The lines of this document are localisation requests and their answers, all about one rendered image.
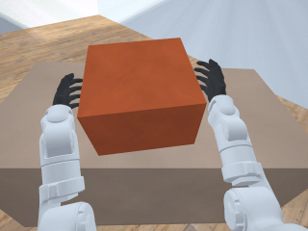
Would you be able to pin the left robot upper arm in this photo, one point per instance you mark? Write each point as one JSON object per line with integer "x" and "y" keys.
{"x": 78, "y": 216}

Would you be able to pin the right robot forearm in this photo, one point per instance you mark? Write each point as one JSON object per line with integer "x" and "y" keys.
{"x": 240, "y": 166}

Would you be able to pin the pedestal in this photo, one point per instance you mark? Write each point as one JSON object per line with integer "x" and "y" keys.
{"x": 171, "y": 185}

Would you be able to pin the left robot hand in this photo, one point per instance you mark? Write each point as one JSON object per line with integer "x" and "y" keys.
{"x": 62, "y": 95}

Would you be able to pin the left robot forearm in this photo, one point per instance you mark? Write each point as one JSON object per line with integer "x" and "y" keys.
{"x": 59, "y": 159}

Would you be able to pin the carton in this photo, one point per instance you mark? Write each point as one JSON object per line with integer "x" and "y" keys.
{"x": 140, "y": 95}

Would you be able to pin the right robot upper arm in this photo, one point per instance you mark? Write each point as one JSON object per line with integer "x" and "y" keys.
{"x": 254, "y": 209}

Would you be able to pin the right robot hand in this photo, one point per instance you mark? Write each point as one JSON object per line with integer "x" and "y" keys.
{"x": 214, "y": 81}

